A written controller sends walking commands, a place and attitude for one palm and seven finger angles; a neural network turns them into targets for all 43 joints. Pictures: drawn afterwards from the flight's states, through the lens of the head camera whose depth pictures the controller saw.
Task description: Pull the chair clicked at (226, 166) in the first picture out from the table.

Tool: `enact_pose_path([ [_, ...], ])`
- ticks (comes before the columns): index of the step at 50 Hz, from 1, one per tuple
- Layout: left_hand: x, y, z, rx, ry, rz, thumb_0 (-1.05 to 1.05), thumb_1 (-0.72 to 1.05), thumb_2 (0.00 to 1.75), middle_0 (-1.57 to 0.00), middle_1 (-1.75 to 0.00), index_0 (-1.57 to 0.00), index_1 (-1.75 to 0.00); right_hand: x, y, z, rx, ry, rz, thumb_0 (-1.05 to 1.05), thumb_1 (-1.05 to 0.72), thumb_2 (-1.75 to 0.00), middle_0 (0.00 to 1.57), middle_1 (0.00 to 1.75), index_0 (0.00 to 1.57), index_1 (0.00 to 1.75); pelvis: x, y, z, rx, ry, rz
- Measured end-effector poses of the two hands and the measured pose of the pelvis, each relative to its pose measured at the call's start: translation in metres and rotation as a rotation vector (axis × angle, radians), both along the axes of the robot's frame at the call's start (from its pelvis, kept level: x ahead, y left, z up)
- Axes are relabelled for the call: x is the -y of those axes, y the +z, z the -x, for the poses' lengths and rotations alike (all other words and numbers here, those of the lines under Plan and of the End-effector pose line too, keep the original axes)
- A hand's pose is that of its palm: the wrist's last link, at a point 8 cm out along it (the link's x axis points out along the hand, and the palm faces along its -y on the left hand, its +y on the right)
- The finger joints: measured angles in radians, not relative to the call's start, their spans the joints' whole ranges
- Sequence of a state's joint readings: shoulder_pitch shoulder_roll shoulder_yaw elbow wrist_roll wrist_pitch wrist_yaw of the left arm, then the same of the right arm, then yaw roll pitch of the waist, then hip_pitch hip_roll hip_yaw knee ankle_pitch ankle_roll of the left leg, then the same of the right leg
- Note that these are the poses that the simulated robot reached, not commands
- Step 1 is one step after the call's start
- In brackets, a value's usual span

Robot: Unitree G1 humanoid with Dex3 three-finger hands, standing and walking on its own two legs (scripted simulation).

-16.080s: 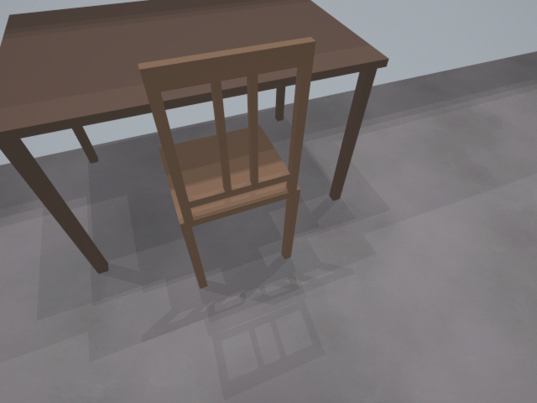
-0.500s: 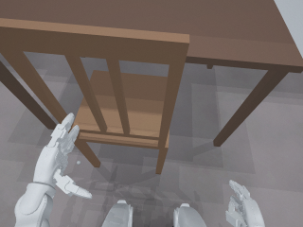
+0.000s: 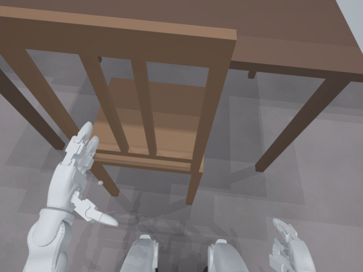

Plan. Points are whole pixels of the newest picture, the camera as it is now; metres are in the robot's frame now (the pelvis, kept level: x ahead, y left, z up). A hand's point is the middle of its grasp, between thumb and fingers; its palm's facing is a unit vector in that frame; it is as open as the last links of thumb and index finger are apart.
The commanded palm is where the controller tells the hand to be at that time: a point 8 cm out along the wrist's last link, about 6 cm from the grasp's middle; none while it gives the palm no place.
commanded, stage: aim the fingers beside a spindle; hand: left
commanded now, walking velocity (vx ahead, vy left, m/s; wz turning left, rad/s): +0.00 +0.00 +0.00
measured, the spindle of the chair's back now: (111, 114) +0.45 +0.18 +0.04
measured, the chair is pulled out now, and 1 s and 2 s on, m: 0.00 0.00 0.00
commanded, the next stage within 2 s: none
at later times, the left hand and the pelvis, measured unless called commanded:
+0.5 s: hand (110, 187) +0.29 +0.16 +0.00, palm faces -0.13 -0.99 +0.00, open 16.9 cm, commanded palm +0.28 +0.22 +0.03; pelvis +0.00 +0.00 -0.01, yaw +0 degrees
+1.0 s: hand (108, 177) +0.30 +0.16 +0.04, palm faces -0.10 -0.99 -0.08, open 16.9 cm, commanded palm +0.28 +0.22 +0.02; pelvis +0.01 +0.00 +0.00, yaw +0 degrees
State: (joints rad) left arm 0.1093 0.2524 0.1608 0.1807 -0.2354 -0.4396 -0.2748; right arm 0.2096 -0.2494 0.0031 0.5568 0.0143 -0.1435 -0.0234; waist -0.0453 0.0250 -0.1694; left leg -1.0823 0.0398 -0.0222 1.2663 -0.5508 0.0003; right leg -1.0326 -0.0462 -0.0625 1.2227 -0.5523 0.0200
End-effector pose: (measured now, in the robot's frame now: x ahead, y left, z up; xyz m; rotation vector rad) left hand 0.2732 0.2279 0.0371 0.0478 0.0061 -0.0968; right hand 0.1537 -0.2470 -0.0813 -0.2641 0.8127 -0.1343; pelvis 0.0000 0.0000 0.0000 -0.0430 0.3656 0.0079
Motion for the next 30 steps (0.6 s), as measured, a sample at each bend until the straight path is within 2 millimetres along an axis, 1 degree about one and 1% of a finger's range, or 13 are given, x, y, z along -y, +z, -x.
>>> enact_pose_path([
  [3,0.001,-0.010,-0.003,-0.031,-0.001,0.009,-0.02,-0.50,0.30,-0.06,-0.08,-0.06,-0.08,0.000,-0.003,0.001,-0.008,-0.002,-0.002,0.01,-0.90,-0.90,0.20,0.30,0.20,0.30,-0.001,-0.002,0.001,-0.006,-0.001,-0.001],
  [6,0.006,-0.022,-0.003,-0.077,-0.017,0.022,-0.02,-0.50,0.30,-0.06,-0.08,-0.06,-0.08,0.001,-0.005,0.002,-0.012,-0.008,-0.001,0.01,-0.90,-0.90,0.20,0.30,0.20,0.30,-0.001,-0.005,0.001,-0.011,-0.003,-0.001],
  [8,0.010,-0.025,-0.002,-0.085,-0.027,0.021,-0.02,-0.50,0.30,-0.06,-0.08,-0.06,-0.08,0.001,-0.006,0.003,-0.014,-0.013,0.002,0.01,-0.90,-0.90,0.20,0.30,0.20,0.30,-0.002,-0.006,0.002,-0.012,-0.006,-0.002],
  [10,0.012,-0.021,-0.001,-0.066,-0.029,0.017,-0.02,-0.50,0.30,-0.06,-0.08,-0.06,-0.08,0.001,-0.006,0.003,-0.014,-0.017,0.003,0.01,-0.90,-0.90,0.20,0.30,0.20,0.30,-0.002,-0.005,0.002,-0.011,-0.008,-0.002],
  [12,0.010,-0.012,-0.001,-0.029,-0.021,0.005,-0.02,-0.50,0.30,-0.07,-0.08,-0.06,-0.08,0.000,-0.005,0.003,-0.015,-0.016,0.002,0.01,-0.90,-0.90,0.20,0.30,0.20,0.30,-0.002,-0.004,0.002,-0.008,-0.008,-0.002],
  [15,0.002,0.000,-0.003,0.018,0.007,-0.018,-0.02,-0.50,0.30,-0.07,-0.08,-0.07,-0.08,-0.002,-0.005,0.002,-0.020,-0.008,-0.005,0.01,-0.90,-0.90,0.20,0.30,0.20,0.30,-0.001,-0.003,0.001,-0.007,-0.005,-0.001],
  [17,-0.004,0.001,-0.006,0.018,0.026,-0.025,-0.02,-0.50,0.30,-0.07,-0.08,-0.07,-0.08,-0.003,-0.006,0.001,-0.023,-0.002,-0.011,0.01,-0.90,-0.90,0.20,0.30,0.20,0.30,-0.001,-0.003,0.001,-0.009,-0.003,0.000],
  [20,-0.008,-0.012,-0.008,-0.042,0.031,-0.010,-0.02,-0.50,0.30,-0.07,-0.08,-0.06,-0.08,-0.003,-0.008,-0.001,-0.026,0.002,-0.015,0.01,-0.90,-0.90,0.20,0.30,0.20,0.30,-0.001,-0.004,0.001,-0.015,0.000,0.001],
  [22,-0.003,-0.023,-0.007,-0.092,0.012,0.011,-0.02,-0.50,0.30,-0.06,-0.08,-0.06,-0.08,-0.002,-0.009,-0.001,-0.025,-0.001,-0.012,0.01,-0.90,-0.90,0.20,0.30,0.20,0.30,-0.001,-0.005,0.001,-0.017,0.001,0.002],
  [24,0.007,-0.030,-0.005,-0.118,-0.019,0.028,-0.02,-0.50,0.30,-0.06,-0.08,-0.06,-0.08,0.000,-0.008,-0.002,-0.021,-0.007,-0.005,0.01,-0.90,-0.90,0.20,0.30,0.20,0.30,-0.002,-0.005,0.000,-0.018,0.000,0.002],
  [25,0.012,-0.030,-0.004,-0.117,-0.033,0.033,-0.02,-0.50,0.30,-0.06,-0.07,-0.06,-0.08,0.000,-0.008,-0.002,-0.019,-0.011,-0.001,0.01,-0.90,-0.90,0.20,0.30,0.20,0.30,-0.002,-0.005,0.000,-0.018,-0.001,0.001],
  [27,0.021,-0.024,-0.003,-0.086,-0.053,0.032,-0.02,-0.50,0.30,-0.06,-0.08,-0.06,-0.08,0.001,-0.006,-0.003,-0.015,-0.014,0.006,0.01,-0.90,-0.90,0.20,0.30,0.20,0.30,-0.002,-0.005,0.000,-0.016,-0.003,0.000],
  [30,0.022,-0.005,-0.006,-0.003,-0.041,0.006,-0.02,-0.50,0.30,-0.07,-0.08,-0.06,-0.08,0.000,-0.004,-0.004,-0.014,-0.012,0.004,0.01,-0.90,-0.90,0.20,0.30,0.20,0.30,-0.001,-0.003,-0.002,-0.012,-0.005,-0.003],
])
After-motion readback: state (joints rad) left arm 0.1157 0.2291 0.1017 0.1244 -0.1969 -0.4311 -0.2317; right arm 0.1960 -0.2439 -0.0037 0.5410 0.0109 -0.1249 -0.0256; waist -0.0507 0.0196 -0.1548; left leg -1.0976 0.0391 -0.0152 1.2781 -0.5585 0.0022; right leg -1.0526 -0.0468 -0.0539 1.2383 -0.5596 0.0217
